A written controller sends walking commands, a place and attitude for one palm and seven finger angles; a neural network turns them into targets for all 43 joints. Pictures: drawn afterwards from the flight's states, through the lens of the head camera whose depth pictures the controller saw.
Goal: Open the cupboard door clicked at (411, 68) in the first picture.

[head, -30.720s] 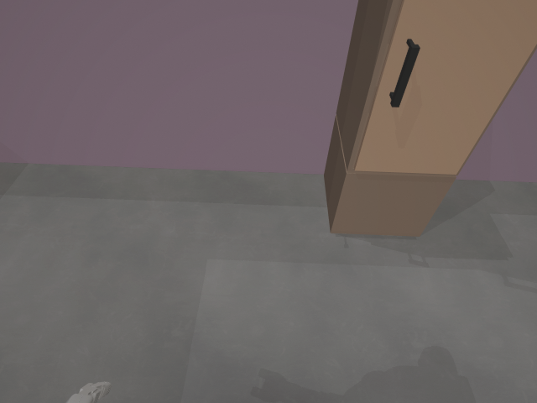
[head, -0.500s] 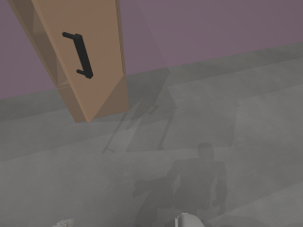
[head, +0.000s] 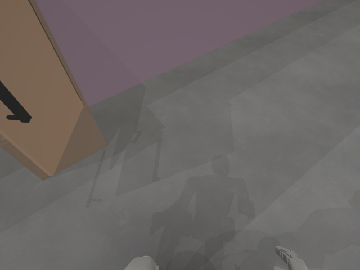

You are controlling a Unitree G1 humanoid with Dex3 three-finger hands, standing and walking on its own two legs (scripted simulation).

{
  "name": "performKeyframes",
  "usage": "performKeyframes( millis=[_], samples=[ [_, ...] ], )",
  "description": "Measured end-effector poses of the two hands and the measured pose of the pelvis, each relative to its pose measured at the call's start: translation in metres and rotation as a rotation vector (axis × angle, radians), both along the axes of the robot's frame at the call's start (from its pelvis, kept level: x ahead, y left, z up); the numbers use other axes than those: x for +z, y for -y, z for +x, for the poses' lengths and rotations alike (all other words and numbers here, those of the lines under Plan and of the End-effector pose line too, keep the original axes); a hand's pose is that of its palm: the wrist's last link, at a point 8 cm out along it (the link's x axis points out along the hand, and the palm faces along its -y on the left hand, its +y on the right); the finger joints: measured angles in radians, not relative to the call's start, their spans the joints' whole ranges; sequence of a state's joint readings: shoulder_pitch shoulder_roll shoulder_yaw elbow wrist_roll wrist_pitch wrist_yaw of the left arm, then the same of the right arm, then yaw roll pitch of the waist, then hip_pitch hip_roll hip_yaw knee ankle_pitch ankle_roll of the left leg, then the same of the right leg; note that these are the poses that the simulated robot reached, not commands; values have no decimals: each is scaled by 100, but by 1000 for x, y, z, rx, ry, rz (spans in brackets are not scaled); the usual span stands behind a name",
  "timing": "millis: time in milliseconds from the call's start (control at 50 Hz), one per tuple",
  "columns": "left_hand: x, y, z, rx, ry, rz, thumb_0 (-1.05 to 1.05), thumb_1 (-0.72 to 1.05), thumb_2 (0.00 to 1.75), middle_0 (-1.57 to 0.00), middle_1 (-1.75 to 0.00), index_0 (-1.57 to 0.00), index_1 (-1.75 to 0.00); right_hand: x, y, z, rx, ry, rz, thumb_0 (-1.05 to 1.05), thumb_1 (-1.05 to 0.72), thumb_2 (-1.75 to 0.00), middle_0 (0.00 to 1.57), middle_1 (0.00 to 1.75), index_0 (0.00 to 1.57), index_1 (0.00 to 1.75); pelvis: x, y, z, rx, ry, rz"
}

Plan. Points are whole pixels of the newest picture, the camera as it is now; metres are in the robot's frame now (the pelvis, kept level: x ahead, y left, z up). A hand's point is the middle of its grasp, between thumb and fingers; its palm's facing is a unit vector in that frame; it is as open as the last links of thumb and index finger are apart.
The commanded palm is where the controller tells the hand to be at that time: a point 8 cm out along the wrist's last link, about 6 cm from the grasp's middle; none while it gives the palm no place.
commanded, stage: walk to a spot facing it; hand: left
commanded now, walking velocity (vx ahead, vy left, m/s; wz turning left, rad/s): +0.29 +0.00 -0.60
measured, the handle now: (0, 99) +0.47 +0.53 +0.04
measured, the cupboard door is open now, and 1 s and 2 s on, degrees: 50 50 50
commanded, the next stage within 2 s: turn to face it in 1.78 s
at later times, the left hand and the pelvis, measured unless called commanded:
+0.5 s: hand (158, 192) +0.33 +0.10 -0.17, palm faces -0.40 -0.89 -0.19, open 7.4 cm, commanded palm none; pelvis +0.12 -0.03 -0.02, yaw -18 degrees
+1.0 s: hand (164, 180) +0.38 +0.09 -0.19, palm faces -0.37 -0.91 -0.19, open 7.3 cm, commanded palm none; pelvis +0.33 -0.10 -0.02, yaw -29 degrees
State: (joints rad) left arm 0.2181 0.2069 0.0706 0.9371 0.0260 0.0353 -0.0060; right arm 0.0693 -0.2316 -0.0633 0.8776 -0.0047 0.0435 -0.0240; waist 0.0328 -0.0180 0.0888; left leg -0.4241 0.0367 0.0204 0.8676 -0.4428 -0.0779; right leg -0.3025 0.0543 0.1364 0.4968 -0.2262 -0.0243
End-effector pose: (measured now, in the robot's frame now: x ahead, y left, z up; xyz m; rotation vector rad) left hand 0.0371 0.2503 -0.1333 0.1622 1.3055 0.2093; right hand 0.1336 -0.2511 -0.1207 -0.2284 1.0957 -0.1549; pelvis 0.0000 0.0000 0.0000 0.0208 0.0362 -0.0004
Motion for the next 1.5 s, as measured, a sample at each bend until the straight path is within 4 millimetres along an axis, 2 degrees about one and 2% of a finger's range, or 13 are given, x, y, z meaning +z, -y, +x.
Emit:
performKeyframes(
  millis=[120,280,420,520,580,700,860,1000,1080,1220,1320,1400,1500],
  samples=[
    [-18,-22,21,-46,-12,-45,0,90,90,-20,-30,-20,-30,5,-14,-15,-39,42,-48,0,-91,-90,20,29,20,30,-9,-23,13,-58,-7,-42],
    [-2,-19,122,-209,65,-66,1,91,90,-19,-30,-19,-30,13,-19,-110,-203,-208,-47,0,-90,-90,20,29,21,30,8,-20,48,-163,-11,-64],
    [-2,47,238,-427,116,-82,1,91,90,-19,-30,-19,-30,2,-28,-183,-408,-419,27,0,-90,-90,20,29,20,30,-2,4,89,-277,-9,-46],
    [-9,113,319,-544,240,-77,0,91,90,-19,-30,-19,-30,-20,-25,-200,-516,-538,116,1,-90,-90,20,29,20,30,-25,41,124,-334,4,-15],
    [-6,135,333,-553,250,-70,0,91,90,-19,-30,-19,-30,-28,-8,-170,-554,-503,136,1,-91,-90,20,29,20,30,-22,55,140,-363,22,-26],
    [1,154,327,-574,115,-60,0,91,90,-20,-30,-20,-30,-20,44,-50,-548,-227,114,1,-91,-90,20,29,20,30,-1,76,177,-425,8,-13],
    [2,136,341,-484,25,-27,-1,93,90,-20,-30,-20,-30,-7,91,100,-465,-2,90,0,-91,-90,20,29,20,30,3,94,246,-461,1,-29],
    [-24,117,359,-426,-133,-25,0,92,90,-20,-30,-20,-30,-4,116,212,-413,121,15,0,-91,-90,20,29,20,30,-16,99,325,-499,5,-49],
    [-25,126,400,-467,-164,-28,0,91,90,-20,-30,-19,-30,-2,113,217,-459,93,1,0,-91,-90,20,29,20,30,-12,105,357,-525,28,-35],
    [-5,186,508,-547,-32,-71,0,91,90,-19,-30,-19,-30,-6,86,167,-598,-169,82,0,-92,-90,20,29,20,30,6,129,407,-562,18,-31],
    [2,247,581,-650,25,-80,0,91,90,-19,-30,-19,-30,-10,70,135,-710,-327,165,0,-91,-90,20,29,20,30,6,160,439,-602,11,-20],
    [1,311,639,-752,68,-76,0,91,90,-19,-30,-19,-30,-15,66,121,-792,-423,231,0,-91,-90,20,29,20,30,-1,197,464,-636,6,-7],
    [-6,385,693,-801,188,-87,0,91,90,-19,-30,-19,-30,-28,88,127,-845,-513,304,1,-91,-90,20,29,20,30,-18,249,489,-655,15,-8]
  ],
)
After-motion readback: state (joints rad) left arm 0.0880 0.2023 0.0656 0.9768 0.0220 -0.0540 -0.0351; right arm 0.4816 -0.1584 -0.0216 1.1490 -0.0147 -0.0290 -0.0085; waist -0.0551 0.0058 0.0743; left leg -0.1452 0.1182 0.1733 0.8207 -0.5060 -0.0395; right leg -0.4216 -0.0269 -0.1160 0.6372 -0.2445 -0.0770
